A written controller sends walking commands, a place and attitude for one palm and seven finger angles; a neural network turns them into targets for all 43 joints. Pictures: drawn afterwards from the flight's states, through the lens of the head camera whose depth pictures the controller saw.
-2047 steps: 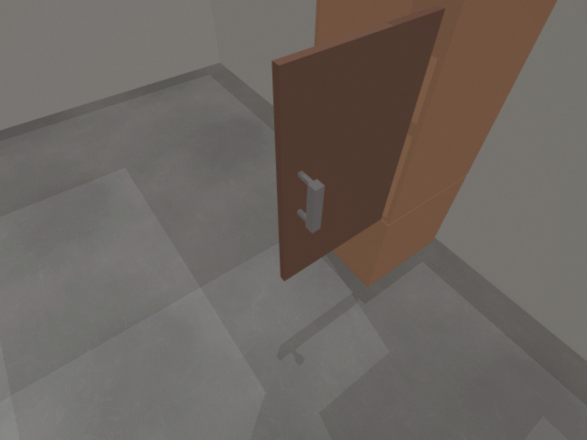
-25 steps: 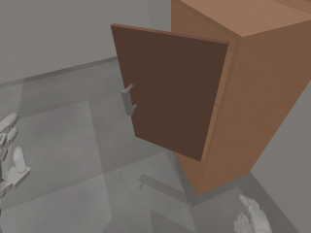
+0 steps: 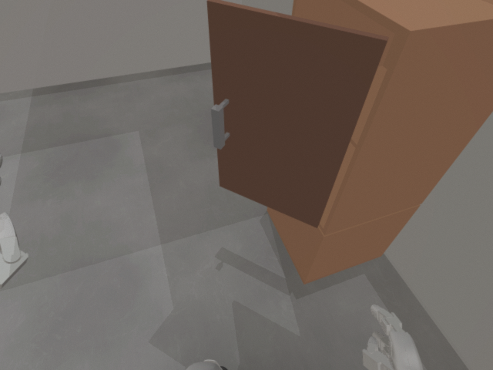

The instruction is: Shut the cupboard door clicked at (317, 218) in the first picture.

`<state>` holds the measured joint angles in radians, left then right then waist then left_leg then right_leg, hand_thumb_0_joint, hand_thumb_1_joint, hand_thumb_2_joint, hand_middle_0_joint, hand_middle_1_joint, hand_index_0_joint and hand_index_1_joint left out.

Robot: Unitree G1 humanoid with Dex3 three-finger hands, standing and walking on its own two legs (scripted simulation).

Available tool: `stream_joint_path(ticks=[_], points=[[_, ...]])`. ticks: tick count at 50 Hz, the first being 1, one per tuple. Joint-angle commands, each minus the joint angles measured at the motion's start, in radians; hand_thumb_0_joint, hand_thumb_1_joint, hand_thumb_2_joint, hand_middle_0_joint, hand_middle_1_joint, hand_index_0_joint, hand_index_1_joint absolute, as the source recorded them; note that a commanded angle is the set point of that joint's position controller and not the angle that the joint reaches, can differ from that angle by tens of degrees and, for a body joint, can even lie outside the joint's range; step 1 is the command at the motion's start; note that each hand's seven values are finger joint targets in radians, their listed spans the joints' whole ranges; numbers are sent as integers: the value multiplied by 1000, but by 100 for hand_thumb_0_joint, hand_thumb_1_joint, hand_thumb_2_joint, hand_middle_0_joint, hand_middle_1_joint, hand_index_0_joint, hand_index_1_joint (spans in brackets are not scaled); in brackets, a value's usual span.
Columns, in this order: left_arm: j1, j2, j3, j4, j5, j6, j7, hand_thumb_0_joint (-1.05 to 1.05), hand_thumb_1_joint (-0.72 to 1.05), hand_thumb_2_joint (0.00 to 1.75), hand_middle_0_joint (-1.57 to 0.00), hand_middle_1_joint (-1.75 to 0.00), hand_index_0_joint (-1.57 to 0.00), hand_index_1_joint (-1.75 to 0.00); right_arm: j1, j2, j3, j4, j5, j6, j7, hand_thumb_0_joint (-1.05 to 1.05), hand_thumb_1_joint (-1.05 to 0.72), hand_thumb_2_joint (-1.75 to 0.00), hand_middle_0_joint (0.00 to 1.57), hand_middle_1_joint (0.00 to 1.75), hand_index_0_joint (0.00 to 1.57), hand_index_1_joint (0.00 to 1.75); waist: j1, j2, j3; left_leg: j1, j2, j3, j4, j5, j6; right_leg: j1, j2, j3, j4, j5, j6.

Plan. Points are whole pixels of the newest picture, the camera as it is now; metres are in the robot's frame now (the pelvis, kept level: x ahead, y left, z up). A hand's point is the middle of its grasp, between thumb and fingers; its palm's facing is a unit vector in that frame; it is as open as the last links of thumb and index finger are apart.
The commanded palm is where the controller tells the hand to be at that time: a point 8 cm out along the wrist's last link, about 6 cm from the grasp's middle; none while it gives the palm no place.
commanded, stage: step back with the hand held close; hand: left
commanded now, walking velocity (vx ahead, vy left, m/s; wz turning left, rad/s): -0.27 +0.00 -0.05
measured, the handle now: (222, 123) +0.71 +0.12 -0.03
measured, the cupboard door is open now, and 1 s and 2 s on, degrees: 42 42 42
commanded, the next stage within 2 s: stop stepping back and stand still in 0.64 s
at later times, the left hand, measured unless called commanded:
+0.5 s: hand out of the picture +0.09 +0.29 +0.18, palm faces +0.46 -0.76 -0.46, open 7.4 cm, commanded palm +0.04 +0.32 +0.19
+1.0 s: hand out of the picture +0.01 +0.29 +0.18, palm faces +0.34 -0.84 -0.41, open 7.4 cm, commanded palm -0.05 +0.33 +0.19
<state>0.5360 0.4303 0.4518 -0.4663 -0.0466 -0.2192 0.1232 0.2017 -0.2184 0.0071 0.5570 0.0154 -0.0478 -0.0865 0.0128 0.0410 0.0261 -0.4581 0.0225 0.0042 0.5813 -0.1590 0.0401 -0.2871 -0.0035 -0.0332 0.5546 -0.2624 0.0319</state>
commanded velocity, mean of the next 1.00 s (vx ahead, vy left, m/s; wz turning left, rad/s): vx -0.21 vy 0.00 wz -0.06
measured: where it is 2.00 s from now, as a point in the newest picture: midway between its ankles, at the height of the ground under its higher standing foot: outside the picture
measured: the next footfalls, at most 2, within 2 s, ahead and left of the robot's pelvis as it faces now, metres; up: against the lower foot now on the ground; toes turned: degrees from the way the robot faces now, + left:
left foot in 0.54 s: +0.02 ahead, +0.12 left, +0.00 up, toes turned +4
right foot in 0.86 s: -0.24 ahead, -0.03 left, +0.00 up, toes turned -4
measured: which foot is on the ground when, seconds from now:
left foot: down 0.00-0.38, up 0.40-0.52, down 0.54-1.00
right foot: down 0.00-0.54, up 0.56-0.84, down 0.86-1.00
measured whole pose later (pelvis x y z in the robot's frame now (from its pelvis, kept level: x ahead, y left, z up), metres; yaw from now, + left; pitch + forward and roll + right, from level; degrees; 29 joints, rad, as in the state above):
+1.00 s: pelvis -0.21 +0.04 +0.00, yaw -5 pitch +0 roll -3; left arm 0.55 0.46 0.41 -0.51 -0.08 -0.15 0.14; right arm 0.27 -0.21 0.01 0.66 0.00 -0.06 -0.07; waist -0.03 0.00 -0.07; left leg -0.48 0.02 0.04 0.59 -0.13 0.02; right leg -0.08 0.02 -0.02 0.52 -0.43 0.01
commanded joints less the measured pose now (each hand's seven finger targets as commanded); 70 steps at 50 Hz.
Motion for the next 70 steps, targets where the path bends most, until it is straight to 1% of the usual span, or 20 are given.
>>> stream_joint_path(ticks=[1,7,14,17,21,25,27,29,38,40,43,45,49,53,55,57,59,63,66,70], points=[[-70,169,94,-233,-12,-82,36,0,90,90,-20,-30,-20,-30,-70,-132,-54,-125,-13,-81,-10,0,-90,-90,20,30,20,30,-17,-4,-103,-4,35,-45,-119,-368,-9,-17,-42,133,-156,-192,-62],[-143,194,75,-208,-12,-84,64,0,90,90,-20,-30,-20,-30,-65,-121,-44,-80,-18,-83,-20,0,-90,-90,20,30,20,30,-33,-55,-63,155,8,-27,-32,-244,-34,-229,-81,124,-227,-230,-63],[-59,220,168,-253,-15,-125,38,0,90,90,-20,-30,-20,-30,-118,-133,-61,-121,-18,-102,-10,0,-90,-90,20,30,20,30,6,212,-150,-242,194,-224,-379,-520,51,230,103,12,176,-107,-33],[59,230,190,-248,-39,-124,36,0,90,90,-20,-30,-20,-30,-101,-115,-63,-116,-17,-106,12,0,-90,-90,20,30,20,30,-3,118,-166,-110,107,-89,-182,-380,-4,86,1,137,-44,-172,-94],[-9,206,114,-222,-18,-62,64,0,90,90,-20,-30,-20,-30,-89,-90,-68,-66,-16,-55,24,0,-90,-90,20,30,20,30,-7,-244,-94,86,-28,5,447,-276,-84,-322,-315,440,-339,-232,-224],[-162,198,76,-200,6,-48,68,0,90,90,-20,-30,-20,-30,-73,-90,-36,-38,-19,-56,-19,0,-90,-90,20,30,20,30,-42,-122,-24,158,-10,5,-77,-138,-49,-216,-129,197,-94,220,-86],[-209,208,100,-278,7,-80,65,0,90,90,-20,-30,-20,-30,-97,-143,-59,-74,-13,-83,-31,0,-90,-90,20,30,20,30,-10,227,-104,22,262,-223,-278,38,57,-51,56,66,189,-17,0],[-127,206,143,-243,3,-108,50,0,90,90,-20,-30,-20,-30,-87,-133,-77,-73,-21,-119,-15,0,-90,-90,20,30,20,30,-11,263,-220,-115,358,-334,-420,-403,109,102,104,86,486,-219,-5],[-41,174,103,-288,-46,-63,34,0,90,90,-20,-30,-20,-30,-63,-109,-61,-51,-40,-123,32,0,-90,-90,20,30,20,30,-14,225,-208,121,233,-155,-440,-348,-32,104,108,-41,-14,-274,-51],[-15,182,103,-261,-53,-55,26,0,90,90,-20,-30,-20,-30,-40,-103,-52,-58,-37,-99,32,0,-90,-90,20,30,20,30,-23,148,-204,166,140,-50,-325,-318,-100,129,49,-4,-249,-222,-95],[-53,304,205,-273,-53,-49,53,0,90,90,-20,-30,-20,-30,-42,-98,-34,-51,-55,-75,27,0,-90,-90,20,30,20,30,-18,-87,-209,279,30,44,137,-115,-89,-123,-269,234,-356,6,-210],[-40,175,82,-191,-54,20,46,0,90,90,-20,-30,-20,-30,-29,-94,-43,-57,-15,-62,13,0,-90,-90,20,30,20,30,-35,-211,-167,252,5,4,150,-81,-73,-110,-184,144,-252,-75,-190],[-98,202,85,-193,-34,32,53,0,90,90,-20,-30,-20,-30,-74,-118,-34,-65,-3,-70,-17,0,-90,-90,20,30,20,30,-53,40,-18,258,67,-83,-135,-210,-39,-155,-55,18,-181,-226,-87],[-71,245,139,-283,-29,6,57,0,90,90,-20,-30,-20,-30,-89,-130,-33,-87,-16,-82,-25,0,-90,-90,20,30,20,30,-14,257,-27,-2,118,-218,-506,-604,-130,128,120,-74,-39,-310,-71],[3,224,134,-266,-30,-1,52,0,90,90,-20,-30,-20,-30,-53,-112,-40,-78,-18,-84,-12,0,-90,-90,20,30,20,30,-14,141,-71,-4,51,-81,-359,-461,-132,176,80,-41,-147,-289,-96],[42,221,136,-295,-31,-17,50,0,90,90,-20,-30,-20,-30,-29,-105,-56,-62,-19,-75,1,0,-90,-90,20,30,20,30,-31,-75,-96,191,-34,53,89,-196,-88,-95,-127,199,-322,-427,-185],[18,199,119,-276,-28,-13,65,0,90,90,-20,-30,-20,-30,-9,-111,-60,-27,-26,-62,9,0,-90,-90,20,30,20,30,-29,-201,-23,69,-5,-5,343,-128,-74,-150,-289,359,-374,-430,-286],[-169,156,54,-142,4,-21,80,0,90,90,-20,-30,-20,-30,-19,-133,-60,-18,-10,-94,-13,0,-90,-90,20,30,20,30,-54,9,27,243,45,-39,-64,-174,-22,-158,-109,84,-114,-256,-113],[-154,182,86,-154,-3,-29,72,0,90,90,-20,-30,-20,-30,-52,-132,-40,-42,-11,-107,-23,0,-90,-90,20,30,20,30,-36,229,-8,113,218,-397,-457,-660,13,-47,69,-8,161,-256,-40],[-80,160,71,-250,-9,-23,50,0,90,90,-20,-30,-20,-30,-70,-109,-37,-61,-27,-105,-2,0,-90,-90,20,30,20,30,-11,180,-79,-39,169,-218,-445,-557,-22,196,79,-44,37,-214,-66]])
